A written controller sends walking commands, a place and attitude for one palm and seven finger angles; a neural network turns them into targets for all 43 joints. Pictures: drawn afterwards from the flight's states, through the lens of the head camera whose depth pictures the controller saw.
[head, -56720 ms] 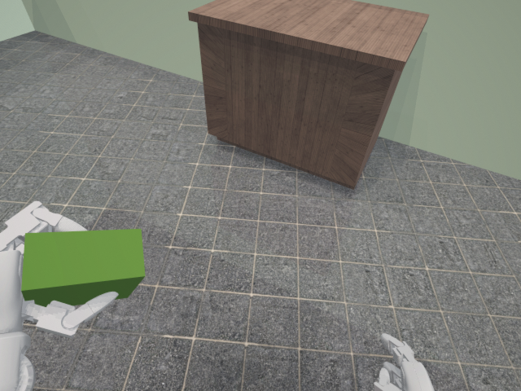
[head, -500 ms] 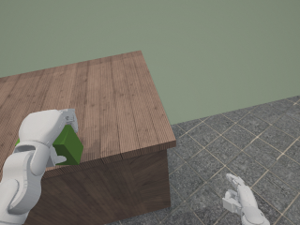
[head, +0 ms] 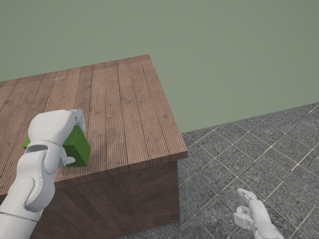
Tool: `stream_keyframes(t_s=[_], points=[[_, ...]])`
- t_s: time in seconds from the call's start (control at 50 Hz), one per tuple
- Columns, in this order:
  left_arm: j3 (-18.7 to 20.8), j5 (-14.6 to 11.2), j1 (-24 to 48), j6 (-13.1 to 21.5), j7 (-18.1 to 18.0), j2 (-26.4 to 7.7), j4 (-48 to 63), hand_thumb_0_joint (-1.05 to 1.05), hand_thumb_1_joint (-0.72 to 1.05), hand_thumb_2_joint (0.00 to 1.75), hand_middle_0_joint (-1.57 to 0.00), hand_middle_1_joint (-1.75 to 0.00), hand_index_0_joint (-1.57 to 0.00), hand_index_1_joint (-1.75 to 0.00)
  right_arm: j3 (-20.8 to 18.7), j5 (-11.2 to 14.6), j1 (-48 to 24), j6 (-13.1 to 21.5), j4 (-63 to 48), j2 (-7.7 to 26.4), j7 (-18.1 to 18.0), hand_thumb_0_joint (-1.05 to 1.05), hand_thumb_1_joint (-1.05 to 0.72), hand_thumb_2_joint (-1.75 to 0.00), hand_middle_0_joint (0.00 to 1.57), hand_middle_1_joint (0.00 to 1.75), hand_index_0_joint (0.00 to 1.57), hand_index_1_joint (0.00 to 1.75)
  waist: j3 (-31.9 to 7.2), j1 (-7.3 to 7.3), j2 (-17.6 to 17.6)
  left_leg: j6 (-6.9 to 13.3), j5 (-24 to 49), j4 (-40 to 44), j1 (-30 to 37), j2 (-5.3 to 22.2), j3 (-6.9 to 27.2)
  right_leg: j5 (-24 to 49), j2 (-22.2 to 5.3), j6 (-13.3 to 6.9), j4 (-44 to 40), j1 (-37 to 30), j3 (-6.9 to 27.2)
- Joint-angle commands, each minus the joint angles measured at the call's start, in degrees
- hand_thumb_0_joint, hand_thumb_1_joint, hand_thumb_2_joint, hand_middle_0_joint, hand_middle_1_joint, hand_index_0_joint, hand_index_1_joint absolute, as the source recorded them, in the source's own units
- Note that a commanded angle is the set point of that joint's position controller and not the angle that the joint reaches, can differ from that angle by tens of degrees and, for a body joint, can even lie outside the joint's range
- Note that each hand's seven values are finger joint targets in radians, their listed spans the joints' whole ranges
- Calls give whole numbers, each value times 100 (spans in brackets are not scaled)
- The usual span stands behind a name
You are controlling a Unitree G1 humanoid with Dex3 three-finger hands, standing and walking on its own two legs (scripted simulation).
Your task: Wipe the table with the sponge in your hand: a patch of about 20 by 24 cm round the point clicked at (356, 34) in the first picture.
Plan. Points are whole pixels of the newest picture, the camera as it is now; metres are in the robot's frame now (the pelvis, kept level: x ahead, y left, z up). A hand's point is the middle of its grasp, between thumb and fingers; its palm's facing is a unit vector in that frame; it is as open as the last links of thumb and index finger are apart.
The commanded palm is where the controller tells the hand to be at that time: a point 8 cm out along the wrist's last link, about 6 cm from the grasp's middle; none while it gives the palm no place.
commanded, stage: move the sponge above the wiping area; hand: left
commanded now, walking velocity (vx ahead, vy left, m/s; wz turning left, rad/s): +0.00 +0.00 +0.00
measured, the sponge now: (63, 150) +0.27 +0.30 +0.10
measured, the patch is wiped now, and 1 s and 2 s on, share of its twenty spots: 1.00 1.00 1.00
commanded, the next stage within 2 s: none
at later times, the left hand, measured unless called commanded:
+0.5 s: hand (72, 129) +0.31 +0.28 +0.14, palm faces +0.07 -0.01 -1.00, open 9.7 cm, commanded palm +0.29 +0.29 +0.20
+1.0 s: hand (72, 120) +0.34 +0.30 +0.14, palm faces +0.09 +0.01 -1.00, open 9.7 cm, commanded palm +0.30 +0.30 +0.20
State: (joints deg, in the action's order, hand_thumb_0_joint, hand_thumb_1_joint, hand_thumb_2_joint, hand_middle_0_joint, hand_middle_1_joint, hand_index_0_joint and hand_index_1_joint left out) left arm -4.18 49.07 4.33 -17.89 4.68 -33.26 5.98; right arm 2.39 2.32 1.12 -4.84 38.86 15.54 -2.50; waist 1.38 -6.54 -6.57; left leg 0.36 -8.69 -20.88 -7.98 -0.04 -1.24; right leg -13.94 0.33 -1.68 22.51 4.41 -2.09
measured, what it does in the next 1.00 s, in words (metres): stands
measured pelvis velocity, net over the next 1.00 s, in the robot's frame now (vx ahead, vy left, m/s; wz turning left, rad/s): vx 0.02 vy -0.01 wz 0.00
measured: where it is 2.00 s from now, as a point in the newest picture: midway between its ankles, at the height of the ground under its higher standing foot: outside the picture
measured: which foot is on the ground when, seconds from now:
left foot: down 0.00-1.00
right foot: down 0.00-1.00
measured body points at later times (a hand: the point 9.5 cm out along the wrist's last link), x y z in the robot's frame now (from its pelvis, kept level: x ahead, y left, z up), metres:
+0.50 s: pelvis +0.01 -0.01 +0.00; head +0.00 -0.05 +0.45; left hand +0.30 +0.28 +0.19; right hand +0.22 -0.23 -0.10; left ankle +0.03 +0.12 -0.74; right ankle -0.01 -0.10 -0.74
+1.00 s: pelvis +0.02 -0.01 +0.00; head +0.02 -0.05 +0.45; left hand +0.33 +0.29 +0.19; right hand +0.23 -0.24 -0.11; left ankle +0.03 +0.12 -0.74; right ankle -0.01 -0.10 -0.74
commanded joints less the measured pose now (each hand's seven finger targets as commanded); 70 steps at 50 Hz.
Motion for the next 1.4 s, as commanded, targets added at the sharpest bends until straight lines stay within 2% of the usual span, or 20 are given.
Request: stream_keyframes(t_s=[0.0,0.06,0.14,0.24,0.26,0.28,0.36,0.42,0.56,0.64,0.82,0.86,0.96,0.98,1.08,1.2,1.26,1.32,1.36,1.38], points=[[1309,185,1949,-217,-479,-1548,607,0,10,130,-120,-160,-120,-160,-220,32,-1091,272,-906,584,24,0,-90,-90,20,30,20,30,-1289,-5,37,152,1041,219,434,-170,125,951,170,-173,-365,-107,268],[1079,162,1853,-486,-328,-1384,528,0,10,130,-120,-160,-120,-160,-211,69,-1248,190,-1004,657,42,0,-90,-90,20,30,20,30,-1190,25,9,140,953,253,330,-208,124,938,168,-180,-384,-94,332],[723,171,1958,-590,-27,-1208,422,0,10,130,-120,-160,-120,-160,-228,91,-1202,159,-1028,694,-4,0,-90,-90,20,30,20,30,-1195,170,468,216,867,183,349,-228,89,1039,117,-62,-393,-16,246],[847,269,2487,-192,66,-1461,319,0,10,130,-120,-160,-120,-160,-212,71,-1021,223,-1006,673,-125,0,-90,-90,20,30,20,30,-1293,246,686,284,753,113,445,-253,94,916,127,-24,-425,60,219],[1130,324,2653,-85,6,-1808,393,0,10,130,-120,-160,-120,-160,-216,56,-1009,237,-987,698,-150,0,-90,-90,20,30,20,30,-1395,206,541,269,717,127,494,-245,103,808,158,-72,-442,33,309],[930,324,2842,49,-48,-1550,352,0,10,130,-120,-160,-120,-160,-192,60,-970,286,-978,617,-162,0,-90,-90,20,30,20,30,-1423,242,499,282,778,90,528,-265,65,876,134,-55,-414,43,234],[1483,352,2846,361,-383,-2009,432,0,10,130,-120,-160,-120,-160,-248,9,-846,317,-915,635,-134,0,-90,-90,20,30,20,30,-1715,66,-99,236,1123,85,623,-277,115,1160,195,-177,-346,-197,330],[1503,313,2444,264,-565,-1803,-47,0,10,130,-120,-160,-120,-160,-295,8,-735,292,-838,643,-65,0,-90,-90,20,30,20,30,-1592,40,-64,209,1320,58,462,-251,56,1490,159,-162,-301,-291,254],[991,196,2215,-342,-296,-1387,-586,0,10,130,-120,-160,-120,-160,-327,98,-883,135,-908,800,-22,0,-90,-90,20,30,20,30,-1286,186,465,217,1081,90,208,-264,6,1469,126,-78,-320,-182,254],[739,226,2661,-199,-18,-1343,-497,0,10,130,-120,-160,-120,-160,-332,116,-820,145,-930,802,-107,0,-90,-90,20,30,20,30,-1347,347,804,321,1031,-23,327,-300,-3,1563,108,20,-333,-30,234],[1526,466,3237,643,-527,-2016,-373,0,10,130,-120,-160,-120,-160,-359,19,-463,272,-774,704,-151,0,-90,-90,20,30,20,30,-1787,182,16,271,1508,-116,494,-287,57,1793,177,-128,-170,-134,193],[1696,501,3209,517,-689,-2176,-390,0,10,130,-120,-160,-120,-160,-372,7,-500,243,-769,730,-113,0,-90,-90,20,30,20,30,-1867,90,-291,232,1581,-88,465,-278,51,1771,180,-191,-157,-241,256],[1618,319,2347,-55,-651,-1911,-680,0,10,130,-120,-160,-120,-160,-386,43,-672,113,-858,791,7,0,-90,-90,20,30,20,30,-1896,7,125,199,1825,-94,247,-289,14,2317,123,-146,-53,-612,277],[1321,244,2229,-183,-563,-1598,-730,0,10,130,-120,-160,-120,-160,-359,69,-691,107,-909,771,26,0,-90,-90,20,30,20,30,-1708,83,309,214,1745,-79,206,-267,-10,2307,96,-90,-64,-530,202],[790,87,2099,-538,87,-1280,-611,0,10,130,-120,-160,-120,-160,-337,154,-802,-30,-1020,862,-9,0,-90,-90,20,30,20,30,-1284,320,903,293,1441,-105,166,-263,-1,2177,90,27,-153,-161,161],[1088,304,2936,313,134,-1793,202,0,10,130,-120,-160,-120,-160,-310,63,-629,169,-994,736,-205,0,-90,-90,20,30,20,30,-1665,359,562,384,1406,-235,616,-294,87,1790,166,-10,-189,29,191],[1441,414,3233,716,-233,-2068,678,0,10,130,-120,-160,-120,-160,-314,2,-596,250,-953,667,-232,0,-90,-90,20,30,20,30,-1932,213,-168,304,1712,-229,803,-274,166,1747,226,-141,-171,-21,222],[1485,462,3324,663,-644,-1883,73,0,10,130,-120,-160,-120,-160,-335,-5,-470,253,-780,637,-176,0,-90,-90,20,30,20,30,-1830,181,-251,218,1688,-168,686,-211,156,1557,227,-181,-148,64,126],[1869,500,3169,406,-834,-2313,-231,0,10,130,-120,-160,-120,-160,-332,-3,-545,184,-748,713,-116,0,-90,-90,20,30,20,30,-1884,26,-446,154,1656,-75,483,-221,150,1512,233,-265,-144,-188,234],[1509,462,3169,251,-868,-1876,-370,0,10,130,-120,-160,-120,-160,-307,19,-622,186,-793,646,-83,0,-90,-90,20,30,20,30,-1867,57,-288,147,1619,-70,444,-213,91,1555,175,-215,-139,-230,170]])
